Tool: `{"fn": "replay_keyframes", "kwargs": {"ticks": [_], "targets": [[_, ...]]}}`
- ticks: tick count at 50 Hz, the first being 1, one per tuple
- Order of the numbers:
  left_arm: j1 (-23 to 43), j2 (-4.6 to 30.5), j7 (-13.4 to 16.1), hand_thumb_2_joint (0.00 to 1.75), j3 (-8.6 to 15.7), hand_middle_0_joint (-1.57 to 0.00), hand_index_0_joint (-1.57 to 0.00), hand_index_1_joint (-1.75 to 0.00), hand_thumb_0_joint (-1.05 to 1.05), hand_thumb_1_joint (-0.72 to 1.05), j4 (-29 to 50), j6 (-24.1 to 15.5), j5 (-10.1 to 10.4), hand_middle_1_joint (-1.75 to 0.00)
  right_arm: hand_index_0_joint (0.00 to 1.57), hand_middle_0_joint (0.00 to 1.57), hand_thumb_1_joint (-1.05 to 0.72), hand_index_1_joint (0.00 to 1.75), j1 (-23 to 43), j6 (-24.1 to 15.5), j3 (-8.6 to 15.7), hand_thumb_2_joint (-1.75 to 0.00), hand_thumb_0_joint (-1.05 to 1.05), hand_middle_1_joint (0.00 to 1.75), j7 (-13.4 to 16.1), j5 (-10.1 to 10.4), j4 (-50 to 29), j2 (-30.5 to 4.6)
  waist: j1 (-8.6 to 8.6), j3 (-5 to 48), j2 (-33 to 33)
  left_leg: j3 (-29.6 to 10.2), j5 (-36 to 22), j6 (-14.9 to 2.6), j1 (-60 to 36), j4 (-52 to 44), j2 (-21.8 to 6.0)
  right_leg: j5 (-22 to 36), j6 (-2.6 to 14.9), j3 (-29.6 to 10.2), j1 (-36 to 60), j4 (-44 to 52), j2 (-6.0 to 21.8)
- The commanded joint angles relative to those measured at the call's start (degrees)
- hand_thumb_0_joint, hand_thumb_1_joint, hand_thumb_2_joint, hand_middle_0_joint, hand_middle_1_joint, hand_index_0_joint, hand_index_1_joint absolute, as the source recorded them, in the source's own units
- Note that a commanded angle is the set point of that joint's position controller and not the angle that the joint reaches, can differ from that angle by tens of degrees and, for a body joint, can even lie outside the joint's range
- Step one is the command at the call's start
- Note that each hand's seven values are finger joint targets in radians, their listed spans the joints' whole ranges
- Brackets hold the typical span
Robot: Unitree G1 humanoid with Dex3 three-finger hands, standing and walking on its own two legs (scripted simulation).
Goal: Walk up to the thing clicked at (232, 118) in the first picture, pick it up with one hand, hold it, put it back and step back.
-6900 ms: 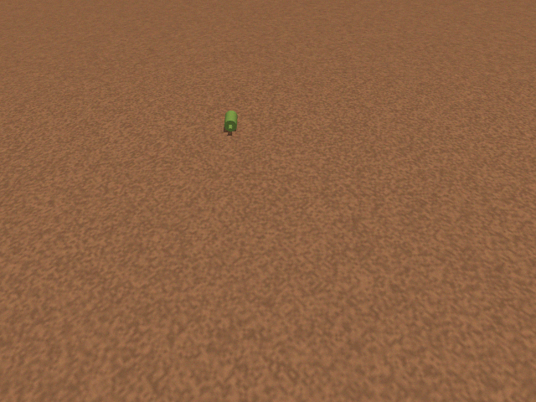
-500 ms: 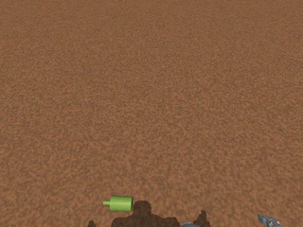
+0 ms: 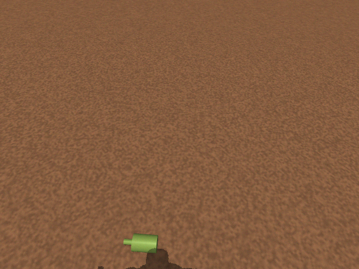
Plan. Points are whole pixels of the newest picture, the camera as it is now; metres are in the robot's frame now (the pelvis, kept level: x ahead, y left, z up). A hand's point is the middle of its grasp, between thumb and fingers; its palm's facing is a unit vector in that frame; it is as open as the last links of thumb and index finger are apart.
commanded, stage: walk up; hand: left
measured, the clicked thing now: (140, 242) +0.39 +0.18 -0.72
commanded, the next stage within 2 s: none
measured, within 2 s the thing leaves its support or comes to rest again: neither
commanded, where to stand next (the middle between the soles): +0.04 -0.02 m, yaw -3 degrees
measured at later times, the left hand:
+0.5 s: hand out of the picture +0.09 +0.22 -0.14, palm faces -0.02 -0.95 -0.32, open 7.4 cm
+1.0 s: hand out of the picture +0.11 +0.23 -0.14, palm faces -0.03 -0.95 -0.32, open 7.4 cm
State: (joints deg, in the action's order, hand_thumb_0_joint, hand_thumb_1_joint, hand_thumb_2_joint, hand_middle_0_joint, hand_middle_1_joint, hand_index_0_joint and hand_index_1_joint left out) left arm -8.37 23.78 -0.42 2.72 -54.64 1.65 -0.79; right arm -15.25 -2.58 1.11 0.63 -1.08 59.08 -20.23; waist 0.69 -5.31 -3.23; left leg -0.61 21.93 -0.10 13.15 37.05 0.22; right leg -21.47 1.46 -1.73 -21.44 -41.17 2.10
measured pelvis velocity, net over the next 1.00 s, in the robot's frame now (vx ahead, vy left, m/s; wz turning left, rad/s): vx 0.01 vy -0.02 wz -0.01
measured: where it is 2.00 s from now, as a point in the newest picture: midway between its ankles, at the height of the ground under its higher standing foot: outside the picture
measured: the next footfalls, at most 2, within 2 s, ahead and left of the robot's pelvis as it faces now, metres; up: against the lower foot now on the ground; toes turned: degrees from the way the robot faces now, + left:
right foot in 1.60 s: -0.02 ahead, -0.21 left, +0.00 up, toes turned +1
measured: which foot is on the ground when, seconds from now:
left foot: down 0.00-1.00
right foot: down 0.00-1.00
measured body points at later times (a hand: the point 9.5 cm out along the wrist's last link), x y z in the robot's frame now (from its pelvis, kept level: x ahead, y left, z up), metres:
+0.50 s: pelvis +0.01 -0.02 +0.01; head +0.03 -0.03 +0.46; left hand +0.09 +0.27 -0.12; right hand +0.10 -0.34 -0.11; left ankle -0.02 +0.12 -0.72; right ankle +0.04 -0.14 -0.72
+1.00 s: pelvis +0.01 -0.02 +0.02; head +0.03 -0.02 +0.47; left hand +0.11 +0.28 -0.11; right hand +0.08 -0.33 -0.11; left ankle -0.02 +0.12 -0.72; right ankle +0.04 -0.14 -0.72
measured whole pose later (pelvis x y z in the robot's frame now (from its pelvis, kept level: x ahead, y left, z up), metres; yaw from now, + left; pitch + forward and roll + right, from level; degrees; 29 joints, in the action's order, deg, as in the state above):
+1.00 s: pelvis +0.01 -0.02 +0.02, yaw +0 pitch -2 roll +0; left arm -4.5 20.1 -1.6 1.4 -62.7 0.9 -0.7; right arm -7.6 -2.3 0.6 0.7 -0.6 63.6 -21.0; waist 0.5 -3.1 -0.8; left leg -0.8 15.7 1.9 5.4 22.8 -1.9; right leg -10.4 -0.5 -0.6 -12.3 -24.4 0.6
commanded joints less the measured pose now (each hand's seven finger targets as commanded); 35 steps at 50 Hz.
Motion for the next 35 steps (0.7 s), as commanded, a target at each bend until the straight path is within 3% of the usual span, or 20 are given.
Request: {"fn": "replay_keyframes", "kwargs": {"ticks": [1,2,3,4,5,6,8,9,10,12,14,22,28,35], "targets": [[2.1,8.0,0.2,0.90,2.1,-0.20,-0.20,-0.30,0.00,0.90,2.3,-1.8,0.3,-0.30,0.20,0.20,-0.90,0.30,4.1,-1.2,3.6,-0.90,0.00,0.30,1.5,0.7,-4.5,-16.3,-1.32,6.1,11.3,-7.5,-35.8,-4.83,-1.7,-4.7,-8.8,14.0,1.47,1.1,8.3,11.8,-0.2],[1.2,9.2,0.3,0.90,2.3,-0.20,-0.20,-0.30,0.00,0.90,1.8,-2.0,0.2,-0.30,0.20,0.20,-0.90,0.30,3.8,-1.1,3.3,-0.90,0.00,0.30,1.6,1.1,-4.9,-15.3,-1.42,8.0,9.5,-6.0,-32.7,-3.88,-0.5,-3.1,-7.6,21.8,2.33,-1.2,12.0,11.9,1.5],[1.0,10.7,0.2,0.90,2.3,-0.20,-0.20,-0.30,0.00,0.90,1.4,-2.3,0.1,-0.30,0.20,0.20,-0.90,0.30,3.3,-1.1,2.9,-0.90,0.00,0.30,1.7,1.3,-5.1,-14.0,-1.00,9.3,6.6,-5.1,-26.0,-2.81,2.6,-2.9,-6.0,27.3,3.51,-4.6,14.9,10.8,3.8],[2.9,11.3,0.0,0.90,2.0,-0.20,-0.20,-0.30,0.00,0.90,1.6,-2.2,0.5,-0.30,0.20,0.20,-0.90,0.30,2.4,-1.0,2.8,-0.90,0.00,0.30,1.7,1.3,-4.4,-13.4,-0.01,9.8,4.7,-4.8,-12.4,-2.55,3.4,-6.6,-4.6,20.6,4.69,-6.4,13.3,10.3,5.5],[4.6,11.1,-0.3,0.90,1.9,-0.20,-0.20,-0.30,0.00,0.90,2.0,-1.7,0.5,-0.30,0.20,0.20,-0.90,0.30,2.3,-0.9,3.0,-0.90,0.00,0.30,1.7,0.8,-3.6,-14.0,0.35,8.3,3.9,-6.7,-1.2,-3.08,3.4,-10.6,-5.2,11.5,4.09,-6.3,10.5,10.4,5.2],[5.3,10.6,-0.7,0.90,1.6,-0.20,-0.20,-0.30,0.00,0.90,1.7,-1.3,0.5,-0.30,0.20,0.20,-0.90,0.30,3.1,-0.9,3.2,-0.90,0.00,0.30,1.6,0.5,-3.0,-15.1,0.07,6.8,4.7,-9.0,4.4,-3.65,2.3,-13.8,-6.3,4.4,2.97,-5.6,7.7,10.4,4.1],[5.0,9.5,-1.0,0.90,1.1,-0.20,-0.20,-0.30,0.00,0.90,0.5,-1.2,0.1,-0.30,0.20,0.20,-0.90,0.30,6.5,-0.9,3.5,-0.90,0.00,0.30,1.1,0.1,-3.3,-16.8,-0.85,4.4,6.5,-13.2,7.4,-5.61,2.7,-16.3,-10.1,0.3,1.18,-2.3,5.1,10.2,1.1],[4.0,9.4,-1.1,0.90,1.1,-0.20,-0.20,-0.30,0.00,0.90,-0.3,-1.5,-0.1,-0.30,0.20,0.20,-0.90,0.30,7.7,-1.0,3.2,-0.90,0.00,0.30,1.0,0.1,-3.4,-16.6,-1.45,3.8,6.1,-13.0,7.4,-6.06,3.8,-16.2,-10.8,0.6,1.11,-2.1,5.8,11.2,1.0],[3.4,9.7,-1.1,0.90,1.3,-0.20,-0.20,-0.30,0.00,0.90,-1.2,-1.8,-0.1,-0.30,0.20,0.20,-0.90,0.30,8.1,-1.0,2.8,-0.90,0.00,0.30,0.9,0.1,-3.4,-15.7,-1.86,3.5,4.9,-11.2,4.9,-5.41,5.3,-15.1,-9.8,2.1,1.38,-3.5,8.3,13.3,1.5],[4.2,10.9,-1.1,0.90,1.5,-0.20,-0.20,-0.30,0.00,0.90,-1.3,-2.5,-0.1,-0.30,0.20,0.20,-0.90,0.30,7.6,-1.1,2.2,-0.90,0.00,0.30,0.8,0.3,-2.9,-14.2,-1.14,3.8,2.0,-5.1,-3.0,-2.72,5.8,-11.2,-5.3,8.6,2.75,-8.3,11.2,18.0,4.9],[5.4,11.3,-0.9,0.90,1.4,-0.20,-0.20,-0.30,0.00,0.90,-1.6,-2.8,0.4,-0.30,0.20,0.20,-0.90,0.30,6.7,-1.1,1.8,-0.90,0.00,0.30,0.8,0.5,-2.1,-12.9,-0.08,4.2,1.3,-2.0,-6.3,-1.31,2.5,-10.0,-2.9,12.0,3.74,-10.2,9.9,19.5,7.1],[6.1,9.8,-0.6,0.90,1.2,-0.20,-0.20,-0.30,0.00,0.90,-2.8,-2.7,0.3,-0.30,0.20,0.20,-0.90,0.30,6.8,-1.0,1.9,-0.90,0.00,0.30,0.8,0.6,-0.3,-13.6,-0.27,8.7,-1.3,-2.5,-13.6,-1.78,-3.7,-12.9,-4.9,15.3,2.00,-6.2,11.6,20.0,5.7],[5.6,8.4,-0.7,0.90,1.2,-0.20,-0.20,-0.30,0.00,0.90,-3.4,-2.3,0.6,-0.30,0.20,0.20,-0.90,0.30,8.6,-1.3,2.1,-0.90,0.00,0.30,1.0,0.3,0.3,-14.3,-1.03,9.4,1.9,-4.0,-19.1,-2.03,-4.2,-15.7,-7.0,20.0,1.22,-3.7,13.4,17.7,4.4],[6.3,8.3,-0.7,0.90,1.2,-0.20,-0.20,-0.30,0.00,0.90,-3.7,-2.1,0.5,-0.30,0.20,0.20,-0.90,0.30,9.9,-1.1,1.8,-0.90,0.00,0.30,0.9,0.3,0.5,-14.1,-1.12,7.5,3.5,-4.2,-16.4,-2.05,-2.2,-17.3,-7.0,18.4,0.82,-3.8,14.4,18.7,4.2]]}}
